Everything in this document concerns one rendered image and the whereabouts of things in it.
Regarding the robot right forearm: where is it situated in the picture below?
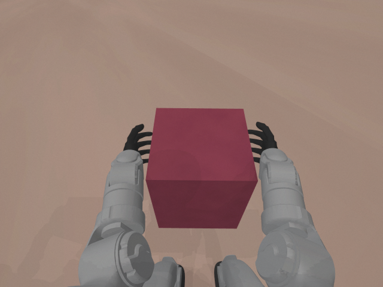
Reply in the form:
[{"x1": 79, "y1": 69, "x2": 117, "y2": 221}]
[{"x1": 259, "y1": 148, "x2": 326, "y2": 249}]

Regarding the left robot hand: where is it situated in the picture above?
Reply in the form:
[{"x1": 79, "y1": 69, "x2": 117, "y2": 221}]
[{"x1": 123, "y1": 124, "x2": 153, "y2": 164}]

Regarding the robot left forearm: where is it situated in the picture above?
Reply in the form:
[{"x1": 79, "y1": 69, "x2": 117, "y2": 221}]
[{"x1": 78, "y1": 149, "x2": 145, "y2": 281}]

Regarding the robot right thigh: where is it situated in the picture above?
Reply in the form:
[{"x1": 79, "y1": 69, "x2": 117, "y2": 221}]
[{"x1": 217, "y1": 259, "x2": 265, "y2": 287}]

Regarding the robot right upper arm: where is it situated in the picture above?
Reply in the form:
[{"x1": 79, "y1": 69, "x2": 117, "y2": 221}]
[{"x1": 256, "y1": 230, "x2": 335, "y2": 287}]

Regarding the left robot shin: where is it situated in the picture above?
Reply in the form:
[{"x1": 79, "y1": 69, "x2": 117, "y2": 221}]
[{"x1": 162, "y1": 257, "x2": 177, "y2": 265}]

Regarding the right robot hand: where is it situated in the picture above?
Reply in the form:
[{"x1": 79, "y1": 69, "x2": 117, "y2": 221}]
[{"x1": 248, "y1": 122, "x2": 278, "y2": 164}]

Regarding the carton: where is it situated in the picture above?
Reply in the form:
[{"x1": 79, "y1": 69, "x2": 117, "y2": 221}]
[{"x1": 145, "y1": 108, "x2": 258, "y2": 228}]

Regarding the robot left upper arm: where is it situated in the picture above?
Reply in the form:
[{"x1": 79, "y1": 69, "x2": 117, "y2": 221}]
[{"x1": 68, "y1": 230, "x2": 154, "y2": 287}]

